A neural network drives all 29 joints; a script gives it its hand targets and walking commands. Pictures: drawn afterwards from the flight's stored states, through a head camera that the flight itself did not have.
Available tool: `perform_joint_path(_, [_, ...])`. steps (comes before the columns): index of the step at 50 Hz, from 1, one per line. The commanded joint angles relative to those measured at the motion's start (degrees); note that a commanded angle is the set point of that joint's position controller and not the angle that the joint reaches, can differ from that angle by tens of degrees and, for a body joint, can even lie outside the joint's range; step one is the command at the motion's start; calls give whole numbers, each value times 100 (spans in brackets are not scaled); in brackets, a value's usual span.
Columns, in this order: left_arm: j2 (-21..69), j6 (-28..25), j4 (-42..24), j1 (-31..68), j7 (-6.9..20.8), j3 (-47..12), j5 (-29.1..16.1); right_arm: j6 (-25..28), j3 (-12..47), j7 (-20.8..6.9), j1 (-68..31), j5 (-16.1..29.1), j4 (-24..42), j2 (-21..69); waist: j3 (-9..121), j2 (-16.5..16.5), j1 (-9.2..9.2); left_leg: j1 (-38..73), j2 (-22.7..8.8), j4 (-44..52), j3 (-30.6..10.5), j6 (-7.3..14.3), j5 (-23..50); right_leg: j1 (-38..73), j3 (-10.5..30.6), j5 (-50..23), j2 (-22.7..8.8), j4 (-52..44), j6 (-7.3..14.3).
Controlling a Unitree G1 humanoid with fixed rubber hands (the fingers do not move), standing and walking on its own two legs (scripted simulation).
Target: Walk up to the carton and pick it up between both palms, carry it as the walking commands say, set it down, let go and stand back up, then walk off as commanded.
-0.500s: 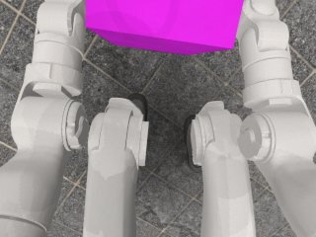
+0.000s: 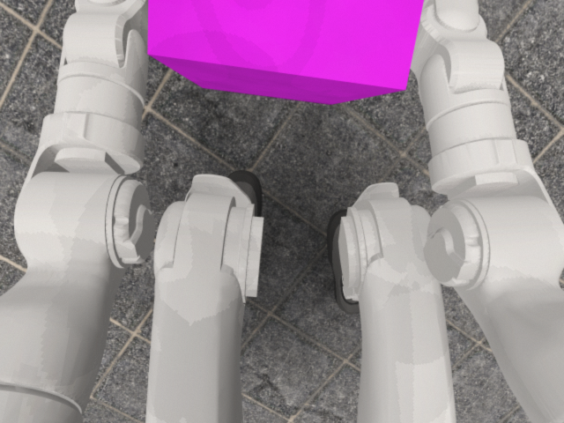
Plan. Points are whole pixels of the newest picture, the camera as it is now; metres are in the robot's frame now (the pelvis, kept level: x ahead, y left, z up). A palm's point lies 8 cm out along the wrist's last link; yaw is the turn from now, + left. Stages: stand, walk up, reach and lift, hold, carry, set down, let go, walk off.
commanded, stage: set down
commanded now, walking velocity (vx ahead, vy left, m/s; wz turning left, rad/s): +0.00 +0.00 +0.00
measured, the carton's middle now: (281, 8) +0.52 +0.07 -0.22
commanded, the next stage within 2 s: none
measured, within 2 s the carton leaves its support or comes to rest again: rests again in 1.02 s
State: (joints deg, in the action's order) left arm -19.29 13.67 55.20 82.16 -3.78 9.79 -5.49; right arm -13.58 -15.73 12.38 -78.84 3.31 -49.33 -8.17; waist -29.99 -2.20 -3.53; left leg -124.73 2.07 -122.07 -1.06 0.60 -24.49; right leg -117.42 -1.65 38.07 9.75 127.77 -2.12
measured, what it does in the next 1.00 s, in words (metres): stands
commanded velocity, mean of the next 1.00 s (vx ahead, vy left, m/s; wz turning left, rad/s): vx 0.00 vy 0.00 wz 0.00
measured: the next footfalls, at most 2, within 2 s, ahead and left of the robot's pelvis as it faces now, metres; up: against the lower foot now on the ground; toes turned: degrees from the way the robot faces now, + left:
none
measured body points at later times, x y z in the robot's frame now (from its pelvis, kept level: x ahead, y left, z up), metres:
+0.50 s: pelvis +0.00 +0.00 -0.01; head +0.36 +0.04 +0.25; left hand +0.54 +0.22 -0.18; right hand +0.55 -0.09 -0.17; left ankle +0.16 +0.11 -0.34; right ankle +0.11 -0.11 -0.34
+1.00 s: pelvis +0.02 +0.00 -0.01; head +0.37 +0.02 +0.27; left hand +0.54 +0.22 -0.18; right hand +0.55 -0.09 -0.17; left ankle +0.16 +0.11 -0.34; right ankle +0.11 -0.11 -0.34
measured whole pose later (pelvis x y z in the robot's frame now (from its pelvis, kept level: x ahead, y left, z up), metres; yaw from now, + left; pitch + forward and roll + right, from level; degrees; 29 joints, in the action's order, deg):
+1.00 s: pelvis +0.02 +0.00 -0.01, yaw -1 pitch +37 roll -1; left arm -18.1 7.5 60.8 73.8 0.0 13.6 -4.6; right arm -7.2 -18.4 10.0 -73.4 -2.2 -53.0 -4.0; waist -15.0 -1.9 -3.3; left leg -133.3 0.4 -123.2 0.4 1.0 -27.0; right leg -126.7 -0.1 39.7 11.1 129.0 -2.5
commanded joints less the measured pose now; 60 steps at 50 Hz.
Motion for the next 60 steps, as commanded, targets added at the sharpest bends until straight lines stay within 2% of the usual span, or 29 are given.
perform_joint_path(1, [5674,-242,-1301,3847,1359,-1907,-502,283,2745,-1589,-4641,592,1362,5566,9965,15,-213,5247,319,490,279,37,1809,1833,-200,-1360,51,-1328,108])
perform_joint_path(6, [5720,-269,-1154,3727,1395,-1850,-472,313,2717,-1610,-4549,568,1261,5553,9731,-37,-245,5115,317,449,279,39,1780,1710,-204,-1332,51,-1298,118])
perform_joint_path(17, [5645,-327,-909,3744,1504,-1794,-405,318,2391,-1687,-4163,336,622,5423,8721,1,-158,4597,279,471,248,4,1308,1217,-205,-942,37,-1265,168])
perform_joint_path(28, [5359,-404,-588,3547,1636,-1554,-329,289,2004,-1748,-3553,-19,8,5308,7632,-205,-117,3843,244,446,217,9,1023,830,-144,-774,6,-1257,191])
perform_joint_path(35, [5232,-509,-425,3030,1671,-1327,-164,370,1829,-1740,-2987,-221,-134,5391,7204,-456,-145,3439,246,411,148,10,1311,523,-108,-1074,19,-1269,159])
perform_joint_path(38, [5218,-554,-382,2787,1659,-1335,-114,418,1841,-1715,-2780,-253,-109,5401,7207,-433,-168,3344,255,379,144,-20,1522,498,-80,-1298,36,-1259,146])
perform_joint_path(42, [5023,-624,-483,2625,1588,-1366,-147,492,1812,-1630,-2565,-300,-40,5168,7331,-344,-93,3356,261,370,116,-76,1699,493,-78,-1472,30,-1224,118])
perform_joint_path(46, [4342,-715,-428,2416,1401,-1112,-110,594,1648,-1434,-2372,-378,-28,4515,7474,-353,-83,3394,236,414,115,-120,1639,632,-97,-1441,-7,-1231,74])
perform_joint_path(50, [3152,-854,-342,2101,1113,-650,-47,729,1343,-1154,-2037,-402,-43,3455,7716,-324,-132,3509,181,464,143,-163,1569,880,-90,-1454,-43,-1255,25])
perform_joint_path(52, [2107,-962,-221,1797,868,-330,21,835,1094,-918,-1662,-450,-125,2467,7765,-315,-152,3591,136,508,165,-185,1488,1042,-74,-1416,-85,-1307,6])
perform_joint_path(54, [706,-1116,-159,1420,518,-65,84,950,825,-589,-1249,-420,-114,1076,7873,-242,-170,3709,79,557,205,-209,1436,1251,-52,-1411,-149,-1364,-17])
perform_joint_path(56, [-622,-1267,-81,951,139,155,20,1042,635,-237,-874,-261,-43,-400,8014,-170,-112,3906,2,657,220,-228,1414,1410,-41,-1374,-232,-1482,-61])
perform_joint_path(58, [-905,-1323,-74,897,-22,210,-119,1064,707,-76,-1017,22,200,-755,8354,-81,-93,4129,-47,712,157,-194,1441,1517,-25,-1379,-264,-1564,-91])
perform_joint_path(60, [-994,-1346,-285,1065,-73,126,-294,1078,905,-37,-1220,324,492,-800,8803,10,-121,4371,-76,721,107,-142,1559,1648,-2,-1485,-285,-1574,-84])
